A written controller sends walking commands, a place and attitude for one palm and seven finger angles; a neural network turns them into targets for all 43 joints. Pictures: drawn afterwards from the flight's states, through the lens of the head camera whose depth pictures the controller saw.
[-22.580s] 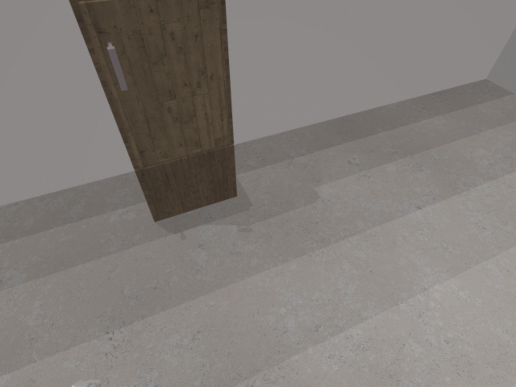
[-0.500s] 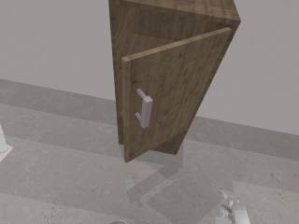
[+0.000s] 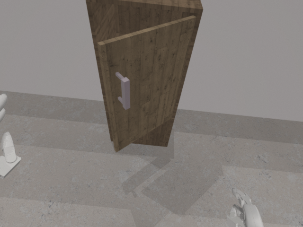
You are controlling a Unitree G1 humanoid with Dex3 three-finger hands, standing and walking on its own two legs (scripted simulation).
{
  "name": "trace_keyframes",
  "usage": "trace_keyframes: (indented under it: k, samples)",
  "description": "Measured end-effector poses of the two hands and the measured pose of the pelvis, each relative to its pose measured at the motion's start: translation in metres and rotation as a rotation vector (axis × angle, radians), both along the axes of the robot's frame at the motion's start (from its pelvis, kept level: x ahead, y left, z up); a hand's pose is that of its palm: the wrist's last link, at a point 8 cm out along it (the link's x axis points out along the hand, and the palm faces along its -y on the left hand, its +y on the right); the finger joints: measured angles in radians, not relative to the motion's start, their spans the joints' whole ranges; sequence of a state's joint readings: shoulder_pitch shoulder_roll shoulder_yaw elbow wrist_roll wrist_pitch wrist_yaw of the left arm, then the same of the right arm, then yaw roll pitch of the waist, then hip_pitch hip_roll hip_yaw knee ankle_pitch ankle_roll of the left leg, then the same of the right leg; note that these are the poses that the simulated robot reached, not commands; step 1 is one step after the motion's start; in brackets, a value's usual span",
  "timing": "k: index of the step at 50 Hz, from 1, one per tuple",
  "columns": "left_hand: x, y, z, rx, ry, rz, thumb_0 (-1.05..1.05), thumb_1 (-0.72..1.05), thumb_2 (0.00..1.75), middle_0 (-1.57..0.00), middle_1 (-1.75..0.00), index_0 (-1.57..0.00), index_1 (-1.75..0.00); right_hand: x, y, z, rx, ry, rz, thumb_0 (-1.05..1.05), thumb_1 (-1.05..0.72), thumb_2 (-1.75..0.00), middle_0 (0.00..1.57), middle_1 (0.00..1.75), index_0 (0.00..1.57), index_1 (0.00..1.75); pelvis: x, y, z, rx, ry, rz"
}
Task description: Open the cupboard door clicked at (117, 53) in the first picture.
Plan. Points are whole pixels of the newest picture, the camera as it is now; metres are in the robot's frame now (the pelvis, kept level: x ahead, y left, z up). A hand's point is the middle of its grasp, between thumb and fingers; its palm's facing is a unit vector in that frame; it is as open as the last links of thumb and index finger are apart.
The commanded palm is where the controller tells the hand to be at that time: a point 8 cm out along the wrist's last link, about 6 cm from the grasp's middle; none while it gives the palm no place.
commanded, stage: stop stepping back and stand still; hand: left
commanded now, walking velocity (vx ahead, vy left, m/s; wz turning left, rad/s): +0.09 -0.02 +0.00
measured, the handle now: (122, 91) +0.53 +0.13 +0.04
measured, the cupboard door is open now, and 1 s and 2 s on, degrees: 43 43 43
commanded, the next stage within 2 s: let the arm hang, fingers relaxed in 0.64 s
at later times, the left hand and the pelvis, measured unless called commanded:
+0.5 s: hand out of the picture +0.10 +0.28 +0.17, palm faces +0.51 -0.75 -0.43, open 7.4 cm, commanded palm +0.05 +0.31 +0.18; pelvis -0.08 +0.00 +0.00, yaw +2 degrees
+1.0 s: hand out of the picture -0.01 +0.18 -0.15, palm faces +0.07 -0.98 -0.20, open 7.4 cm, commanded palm none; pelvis -0.09 +0.00 -0.01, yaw +7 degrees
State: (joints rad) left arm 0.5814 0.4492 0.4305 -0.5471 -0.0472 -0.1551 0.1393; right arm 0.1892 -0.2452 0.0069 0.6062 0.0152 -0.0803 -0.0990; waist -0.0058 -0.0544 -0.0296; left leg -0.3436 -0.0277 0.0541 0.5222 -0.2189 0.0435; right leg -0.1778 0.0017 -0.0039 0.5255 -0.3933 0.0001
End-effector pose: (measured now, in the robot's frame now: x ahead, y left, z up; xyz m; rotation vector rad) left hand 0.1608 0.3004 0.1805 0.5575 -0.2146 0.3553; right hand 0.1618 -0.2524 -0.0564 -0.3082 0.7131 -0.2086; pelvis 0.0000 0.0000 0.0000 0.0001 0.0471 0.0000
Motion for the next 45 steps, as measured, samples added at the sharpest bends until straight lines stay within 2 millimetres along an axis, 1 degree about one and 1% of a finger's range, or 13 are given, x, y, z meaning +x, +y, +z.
trace_keyframes:
  k: [5,11,14,17,23,30,37,38,39,40,42,43,45]
  samples:
    - [-0.023,-0.005,-0.001,0.002,0.012,-0.001,0.02,0.89,0.90,-0.21,-0.30,-0.21,-0.31,-0.037,-0.002,0.003,0.018,-0.036,-0.003,0.01,-0.91,-0.90,0.20,0.30,0.20,0.30,-0.029,-0.004,0.002,0.025,-0.039,0.001]
    - [-0.072,-0.019,0.013,0.052,-0.005,-0.015,0.02,0.89,0.90,-0.21,-0.30,-0.21,-0.31,-0.078,0.000,-0.008,0.070,-0.001,0.013,0.01,-0.91,-0.90,0.20,0.30,0.20,0.30,-0.056,-0.014,0.004,0.001,-0.058,0.022]
    - [-0.090,-0.014,0.016,0.029,-0.044,0.033,0.01,0.89,0.90,-0.21,-0.30,-0.21,-0.31,-0.096,0.000,-0.015,0.070,0.055,0.010,0.01,-0.91,-0.90,0.20,0.30,0.20,0.30,-0.063,-0.014,0.007,0.010,-0.051,0.013]
    - [-0.097,-0.004,0.012,-0.008,-0.085,0.094,0.01,0.89,0.90,-0.21,-0.30,-0.21,-0.31,-0.108,0.000,-0.019,0.054,0.076,0.015,0.01,-0.91,-0.90,0.21,0.30,0.20,0.30,-0.068,-0.012,0.007,0.017,-0.051,0.034]
    - [-0.102,0.009,0.000,-0.041,-0.088,0.123,0.01,0.89,0.90,-0.21,-0.30,-0.21,-0.31,-0.110,0.010,-0.025,0.046,0.033,0.010,0.01,-0.91,-0.90,0.20,0.30,0.20,0.30,-0.079,0.002,-0.002,0.012,-0.079,0.050]
    - [-0.103,0.006,0.007,0.016,-0.077,0.092,0.02,0.89,0.90,-0.21,-0.30,-0.21,-0.31,-0.099,0.033,-0.021,0.114,-0.028,0.053,0.01,-0.91,-0.90,0.20,0.30,0.20,0.30,-0.083,-0.001,-0.001,0.006,-0.084,0.042]
    - [-0.100,0.010,0.002,-0.026,-0.068,0.074,0.01,0.89,0.90,-0.21,-0.30,-0.21,-0.31,-0.088,0.039,-0.019,0.101,-0.018,0.071,0.01,-0.91,-0.90,0.21,0.30,0.20,0.30,-0.079,0.007,-0.001,-0.004,-0.084,0.047]
    - [-0.096,0.014,-0.006,-0.023,-0.033,0.071,0.01,0.89,0.90,-0.21,-0.30,-0.21,-0.31,-0.087,0.038,-0.021,0.104,-0.012,0.084,0.01,-0.91,-0.90,0.21,0.30,0.20,0.30,-0.079,0.010,-0.001,-0.005,-0.073,0.055]
    - [-0.089,0.019,-0.025,-0.042,0.046,0.074,0.01,0.89,0.90,-0.21,-0.30,-0.20,-0.31,-0.086,0.037,-0.027,0.108,0.011,0.098,0.01,-0.91,-0.90,0.21,0.30,0.20,0.30,-0.080,0.012,-0.002,-0.003,-0.062,0.065]
    - [-0.083,0.024,-0.050,-0.087,0.155,0.091,0.01,0.90,0.90,-0.21,-0.30,-0.20,-0.31,-0.086,0.036,-0.034,0.111,0.046,0.106,0.01,-0.91,-0.90,0.20,0.30,0.20,0.30,-0.082,0.015,-0.004,-0.001,-0.052,0.076]
    - [-0.078,0.027,-0.113,-0.205,0.411,0.142,0.00,0.90,0.90,-0.20,-0.30,-0.20,-0.31,-0.090,0.033,-0.049,0.113,0.125,0.116,0.00,-0.91,-0.90,0.20,0.30,0.20,0.30,-0.085,0.016,-0.005,0.006,-0.039,0.099]
    - [-0.081,0.023,-0.145,-0.265,0.539,0.165,0.00,0.90,0.90,-0.20,-0.30,-0.20,-0.30,-0.095,0.032,-0.054,0.113,0.160,0.120,0.00,-0.91,-0.90,0.20,0.30,0.20,0.30,-0.086,0.015,-0.005,0.012,-0.038,0.108]
    - [-0.100,0.004,-0.205,-0.368,0.769,0.192,0.01,0.91,0.90,-0.20,-0.30,-0.19,-0.30,-0.106,0.028,-0.064,0.117,0.224,0.121,0.00,-0.91,-0.90,0.20,0.30,0.20,0.30,-0.088,0.010,-0.007,0.030,-0.045,0.115]
